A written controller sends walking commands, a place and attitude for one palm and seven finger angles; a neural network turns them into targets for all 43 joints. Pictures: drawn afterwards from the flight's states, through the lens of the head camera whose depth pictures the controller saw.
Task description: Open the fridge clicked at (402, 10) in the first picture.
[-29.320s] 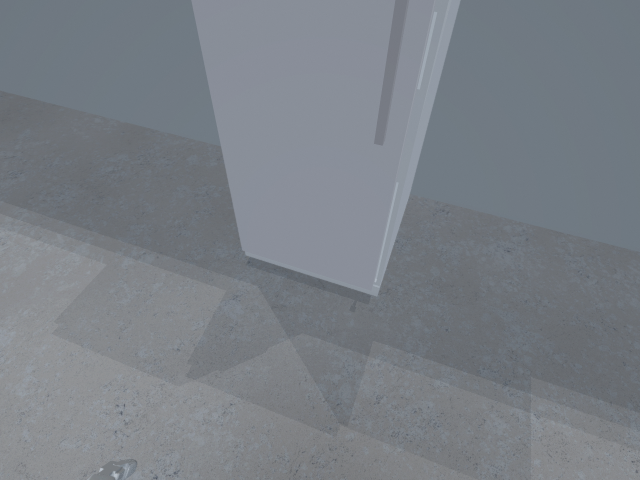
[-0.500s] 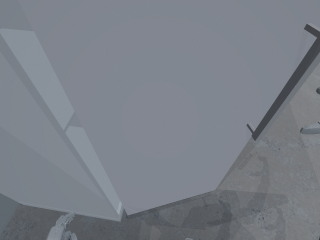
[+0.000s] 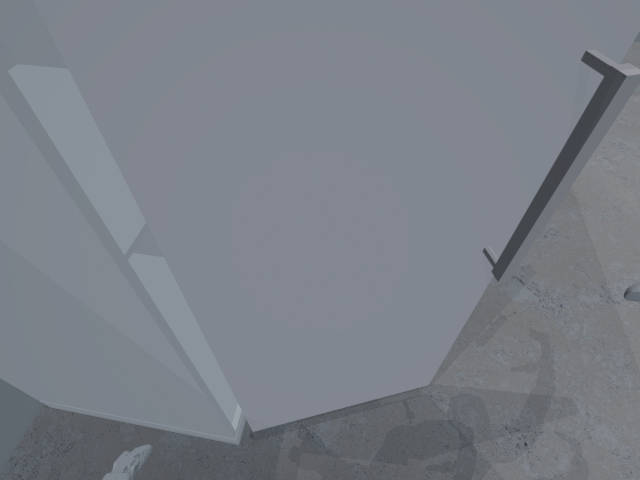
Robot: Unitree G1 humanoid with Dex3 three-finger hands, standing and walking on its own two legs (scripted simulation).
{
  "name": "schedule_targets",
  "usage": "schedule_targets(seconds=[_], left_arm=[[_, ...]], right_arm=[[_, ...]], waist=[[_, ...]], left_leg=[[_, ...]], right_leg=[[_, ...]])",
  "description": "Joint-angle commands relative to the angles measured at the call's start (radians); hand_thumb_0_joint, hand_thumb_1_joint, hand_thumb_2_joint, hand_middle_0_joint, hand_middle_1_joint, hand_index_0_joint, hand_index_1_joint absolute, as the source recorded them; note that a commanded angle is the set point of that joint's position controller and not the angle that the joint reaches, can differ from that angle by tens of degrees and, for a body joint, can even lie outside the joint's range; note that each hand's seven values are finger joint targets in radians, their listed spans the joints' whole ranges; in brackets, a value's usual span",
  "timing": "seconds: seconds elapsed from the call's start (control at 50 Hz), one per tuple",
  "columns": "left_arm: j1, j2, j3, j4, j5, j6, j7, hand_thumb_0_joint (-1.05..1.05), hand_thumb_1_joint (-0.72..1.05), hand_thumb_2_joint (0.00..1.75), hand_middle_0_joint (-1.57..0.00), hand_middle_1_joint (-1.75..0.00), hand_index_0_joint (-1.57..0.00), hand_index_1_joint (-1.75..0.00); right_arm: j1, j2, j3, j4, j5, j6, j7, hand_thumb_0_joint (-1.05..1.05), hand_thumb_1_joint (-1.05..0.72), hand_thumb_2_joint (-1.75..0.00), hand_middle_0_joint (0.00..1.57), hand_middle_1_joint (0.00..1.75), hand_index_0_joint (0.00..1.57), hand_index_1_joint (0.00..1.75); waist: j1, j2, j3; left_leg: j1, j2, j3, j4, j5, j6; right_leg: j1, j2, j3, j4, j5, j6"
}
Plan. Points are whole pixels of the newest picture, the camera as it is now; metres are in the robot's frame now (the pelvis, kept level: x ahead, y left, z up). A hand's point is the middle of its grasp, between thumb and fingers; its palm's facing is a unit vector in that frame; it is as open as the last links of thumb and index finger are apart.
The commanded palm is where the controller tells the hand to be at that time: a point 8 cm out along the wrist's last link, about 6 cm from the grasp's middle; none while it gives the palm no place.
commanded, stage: slip the hand off the handle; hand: right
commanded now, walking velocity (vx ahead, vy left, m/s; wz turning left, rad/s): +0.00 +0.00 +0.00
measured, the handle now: (538, 189) +0.45 -0.24 +0.14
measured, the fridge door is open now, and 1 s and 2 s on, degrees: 66 66 66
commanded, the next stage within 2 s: draw the hand back to the body in 0.68 s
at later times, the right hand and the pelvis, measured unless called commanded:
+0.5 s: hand out of the picture +0.28 -0.34 +0.17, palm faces +0.34 +0.91 -0.23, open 14.7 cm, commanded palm +0.25 -0.37 +0.19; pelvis -0.03 -0.01 +0.00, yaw -2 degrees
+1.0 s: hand out of the picture +0.26 -0.32 +0.17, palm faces +0.04 +1.00 -0.09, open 14.7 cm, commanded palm +0.22 -0.36 +0.19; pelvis -0.05 -0.01 +0.00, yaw +0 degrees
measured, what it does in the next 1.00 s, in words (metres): stands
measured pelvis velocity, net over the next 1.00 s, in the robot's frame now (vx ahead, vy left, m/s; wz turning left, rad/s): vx -0.05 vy -0.01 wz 0.00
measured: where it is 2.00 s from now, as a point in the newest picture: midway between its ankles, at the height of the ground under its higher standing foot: outside the picture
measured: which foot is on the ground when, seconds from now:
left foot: down 0.00-1.00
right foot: down 0.00-1.00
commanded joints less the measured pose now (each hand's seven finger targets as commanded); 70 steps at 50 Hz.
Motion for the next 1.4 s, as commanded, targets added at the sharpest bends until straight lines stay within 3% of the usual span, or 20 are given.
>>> schedule_targets(seconds=[0.0, 0.08, 0.26, 0.46, 0.54, 0.7, 0.78, 0.8, 0.84, 0.94, 1.02, 1.12, 1.14, 1.18, 1.24, 1.28, 1.3, 1.32, 1.34, 1.38], left_arm=[[-0.092, 0.153, 0.052, -0.164, 0.000, -0.080, 0.017, 0.00, 0.90, 0.90, -0.20, -0.30, -0.20, -0.30], [-0.121, 0.137, 0.041, -0.157, 0.005, -0.109, 0.023, 0.00, 0.90, 0.90, -0.20, -0.30, -0.20, -0.30], [-0.178, 0.124, 0.015, -0.161, -0.012, -0.145, 0.033, 0.00, 0.90, 0.90, -0.20, -0.30, -0.20, -0.30], [-0.197, 0.127, 0.004, -0.128, -0.004, -0.170, 0.041, 0.00, 0.90, 0.90, -0.20, -0.30, -0.20, -0.30], [-0.203, 0.129, 0.004, -0.140, 0.003, -0.188, 0.039, 0.00, 0.90, 0.90, -0.20, -0.30, -0.20, -0.30], [-0.168, 0.136, 0.010, -0.134, 0.003, -0.201, 0.036, 0.00, 0.90, 0.90, -0.20, -0.30, -0.20, -0.30], [-0.165, 0.136, 0.010, -0.135, -0.001, -0.202, 0.034, 0.00, 0.90, 0.90, -0.20, -0.30, -0.20, -0.30], [-0.161, 0.149, 0.001, -0.141, -0.029, -0.214, 0.040, 0.00, 0.90, 0.90, -0.20, -0.30, -0.20, -0.30], [-0.176, 0.148, -0.002, -0.169, -0.040, -0.224, 0.052, 0.00, 0.90, 0.90, -0.20, -0.30, -0.20, -0.30], [-0.206, 0.137, -0.031, -0.199, -0.047, -0.263, 0.042, 0.00, 0.90, 0.90, -0.20, -0.30, -0.20, -0.30], [-0.193, 0.124, -0.023, -0.218, -0.040, -0.294, 0.016, 0.00, 0.90, 0.90, -0.20, -0.30, -0.20, -0.30], [-0.195, 0.126, -0.016, -0.232, -0.044, -0.308, 0.000, 0.00, 0.90, 0.90, -0.20, -0.30, -0.20, -0.30], [-0.198, 0.137, -0.014, -0.233, -0.044, -0.308, 0.000, 0.00, 0.90, 0.90, -0.20, -0.30, -0.20, -0.30], [-0.209, 0.127, -0.015, -0.235, -0.044, -0.313, 0.001, 0.00, 0.90, 0.90, -0.20, -0.30, -0.20, -0.30], [-0.229, 0.126, -0.023, -0.240, -0.040, -0.324, 0.003, 0.00, 0.90, 0.90, -0.20, -0.30, -0.20, -0.30], [-0.239, 0.119, -0.026, -0.226, -0.035, -0.321, 0.006, 0.00, 0.90, 0.90, -0.20, -0.30, -0.20, -0.30], [-0.206, 0.114, -0.014, -0.176, 0.019, -0.308, -0.027, 0.00, 0.90, 0.90, -0.20, -0.30, -0.20, -0.30], [-0.219, 0.115, -0.011, -0.166, 0.023, -0.296, -0.030, 0.00, 0.90, 0.90, -0.20, -0.30, -0.20, -0.30], [-0.225, 0.121, -0.008, -0.159, 0.024, -0.281, -0.031, 0.00, 0.90, 0.90, -0.20, -0.30, -0.20, -0.30], [-0.213, 0.114, 0.012, -0.154, 0.029, -0.258, -0.036, 0.00, 0.90, 0.90, -0.20, -0.30, -0.20, -0.30]], right_arm=[[-0.334, -0.366, -0.068, -0.358, 0.009, -0.063, -0.046, 0.00, 0.55, -0.20, 0.25, 1.15, 0.25, 1.15], [-0.306, -0.299, -0.030, -0.455, 0.019, -0.077, -0.081, 0.00, 0.55, -0.20, 0.25, 1.15, 0.25, 1.15], [-0.266, -0.219, 0.044, -0.445, 0.021, 0.023, -0.085, 0.00, 0.55, -0.20, 0.25, 1.15, 0.25, 1.15], [-0.263, -0.254, -0.002, -0.443, 0.025, 0.011, -0.102, 0.00, 0.55, -0.20, 0.25, 1.15, 0.25, 1.15], [-0.351, -0.244, 0.045, -0.490, 0.004, 0.016, -0.090, 0.00, 0.55, -0.20, 0.25, 1.15, 0.25, 1.15], [-0.274, -0.260, 0.014, -0.429, 0.016, 0.011, -0.091, 0.00, 0.55, -0.20, 0.25, 1.15, 0.25, 1.15], [-0.262, -0.262, 0.001, -0.396, 0.016, 0.020, -0.109, 0.00, 0.55, -0.20, 0.25, 1.15, 0.25, 1.15], [-0.212, -0.226, 0.046, -0.291, 0.096, 0.071, 0.014, 0.00, 0.55, -0.20, 0.25, 1.15, 0.25, 1.15], [-0.213, -0.336, -0.048, -0.375, 0.135, 0.109, 0.117, 0.00, 0.55, -0.20, 0.25, 1.15, 0.25, 1.15], [-0.234, -0.360, -0.077, -0.407, 0.203, 0.131, 0.258, 0.00, 0.55, -0.20, 0.25, 1.15, 0.25, 1.15], [-0.112, -0.286, -0.049, -0.463, 0.197, 0.146, 0.249, 0.00, 0.55, -0.20, 0.25, 1.15, 0.25, 1.15], [-0.017, -0.204, -0.005, -0.504, 0.212, 0.204, 0.243, 0.00, 0.55, -0.20, 0.25, 1.15, 0.25, 1.15], [-0.041, -0.233, -0.034, -0.526, 0.217, 0.207, 0.242, 0.00, 0.55, -0.20, 0.25, 1.15, 0.25, 1.15], [-0.017, -0.192, 0.002, -0.589, 0.219, 0.206, 0.225, 0.00, 0.55, -0.20, 0.25, 1.15, 0.25, 1.15], [-0.064, -0.244, -0.040, -0.722, 0.218, 0.191, 0.208, 0.00, 0.44, -0.25, 0.25, 1.09, 0.25, 1.09], [-0.027, -0.205, -0.013, -0.732, 0.216, 0.191, 0.187, 0.00, 0.37, -0.29, 0.24, 1.04, 0.24, 1.04], [-0.035, -0.228, -0.005, -0.831, 0.034, 0.096, -0.038, 0.00, 0.33, -0.31, 0.24, 1.02, 0.24, 1.02], [0.084, -0.094, 0.059, -0.761, 0.021, 0.078, -0.143, 0.00, 0.30, -0.32, 0.24, 1.00, 0.24, 1.00], [0.129, -0.052, 0.075, -0.770, 0.009, 0.072, -0.195, 0.00, 0.26, -0.34, 0.24, 0.98, 0.24, 0.98], [0.133, -0.064, 0.059, -0.878, -0.020, 0.028, -0.277, 0.00, 0.19, -0.37, 0.24, 0.94, 0.24, 0.94]], waist=[[-0.022, -0.144, -0.262], [-0.017, -0.155, -0.275], [-0.028, -0.106, -0.169], [-0.029, -0.068, -0.120], [-0.020, -0.154, -0.203], [-0.033, -0.097, -0.222], [-0.039, -0.072, -0.160], [-0.010, -0.080, -0.231], [-0.045, -0.073, -0.281], [-0.030, -0.092, -0.098], [-0.043, -0.161, -0.083], [-0.040, -0.070, -0.105], [-0.040, -0.066, -0.130], [-0.035, -0.076, -0.113], [-0.043, -0.110, -0.177], [-0.037, -0.109, -0.134], [-0.071, -0.112, 0.019], [-0.049, -0.092, 0.061], [-0.051, -0.107, 0.077], [-0.053, -0.129, -0.025]], left_leg=[[-0.285, 0.000, 0.009, -0.099, 0.061, 0.027], [-0.291, 0.002, 0.012, -0.095, 0.042, 0.025], [-0.252, 0.018, 0.012, -0.099, -0.013, 0.024], [-0.230, 0.020, 0.008, -0.106, -0.046, 0.024], [-0.241, 0.024, 0.015, -0.072, -0.038, 0.025], [-0.222, 0.021, 0.013, -0.078, -0.025, 0.026], [-0.224, 0.019, 0.015, -0.079, -0.051, 0.026], [-0.162, 0.031, 0.004, -0.100, -0.019, 0.032], [-0.109, 0.026, 0.002, -0.109, 0.020, 0.029], [-0.192, 0.021, 0.001, -0.122, -0.103, 0.028], [-0.199, 0.015, 0.005, -0.081, -0.067, 0.032], [-0.198, 0.015, 0.005, -0.068, -0.053, 0.022], [-0.201, 0.016, 0.003, -0.059, -0.065, 0.020], [-0.202, 0.014, 0.004, -0.063, -0.069, 0.022], [-0.195, 0.016, 0.003, -0.039, -0.066, 0.021], [-0.203, 0.013, 0.006, -0.037, -0.088, 0.022], [-0.225, 0.010, -0.028, -0.076, -0.145, 0.038], [-0.233, 0.022, -0.020, -0.069, -0.171, 0.041], [-0.222, 0.019, -0.017, -0.041, -0.178, 0.042], [-0.143, 0.023, -0.029, -0.035, -0.147, 0.046]], right_leg=[[0.542, -0.087, 0.243, -0.127, -0.101, 0.071], [0.596, -0.100, 0.284, -0.151, -0.182, 0.083], [0.497, -0.090, 0.286, -0.201, -0.370, 0.086], [0.440, -0.075, 0.269, -0.195, -0.416, 0.083], [0.499, -0.071, 0.280, -0.175, -0.390, 0.092], [0.463, -0.067, 0.276, -0.161, -0.358, 0.086], [0.404, -0.070, 0.275, -0.178, -0.411, 0.085], [0.469, -0.079, 0.283, -0.191, -0.375, 0.083], [0.488, -0.067, 0.267, -0.166, -0.284, 0.070], [0.423, -0.067, 0.293, -0.199, -0.441, 0.064], [0.424, -0.072, 0.323, -0.201, -0.461, 0.070], [0.399, -0.070, 0.309, -0.175, -0.441, 0.068], [0.401, -0.068, 0.310, -0.173, -0.451, 0.069], [0.395, -0.063, 0.302, -0.164, -0.450, 0.066], [0.448, -0.065, 0.321, -0.163, -0.452, 0.071], [0.417, -0.064, 0.313, -0.159, -0.469, 0.071], [0.322, -0.068, 0.347, -0.203, -0.575, 0.087], [0.305, -0.087, 0.378, -0.243, -0.670, 0.101], [0.282, -0.093, 0.390, -0.264, -0.717, 0.106], [0.307, -0.075, 0.343, -0.226, -0.645, 0.098]])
